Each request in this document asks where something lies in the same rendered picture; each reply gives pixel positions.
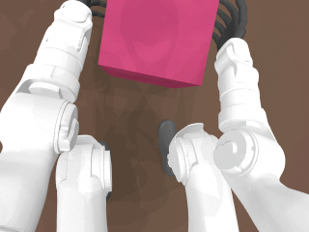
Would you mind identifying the robot right thigh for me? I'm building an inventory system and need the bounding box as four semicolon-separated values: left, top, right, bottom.
171;131;239;232

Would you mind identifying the right robot hand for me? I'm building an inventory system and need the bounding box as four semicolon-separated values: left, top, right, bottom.
211;0;248;51

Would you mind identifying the right robot upper arm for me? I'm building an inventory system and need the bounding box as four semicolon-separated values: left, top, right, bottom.
212;128;309;232

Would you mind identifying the left robot hand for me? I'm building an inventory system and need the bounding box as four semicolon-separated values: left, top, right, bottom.
75;0;107;18

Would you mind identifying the carton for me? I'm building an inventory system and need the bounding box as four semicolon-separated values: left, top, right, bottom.
98;0;219;89

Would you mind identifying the right robot forearm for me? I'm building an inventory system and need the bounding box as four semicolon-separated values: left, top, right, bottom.
214;38;278;143

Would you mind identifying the left robot upper arm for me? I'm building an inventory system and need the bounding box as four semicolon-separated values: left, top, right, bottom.
0;92;79;232

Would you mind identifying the right robot foot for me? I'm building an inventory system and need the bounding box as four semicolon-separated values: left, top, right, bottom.
157;119;178;177

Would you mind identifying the left robot forearm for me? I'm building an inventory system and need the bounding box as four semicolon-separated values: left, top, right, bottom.
0;0;93;143

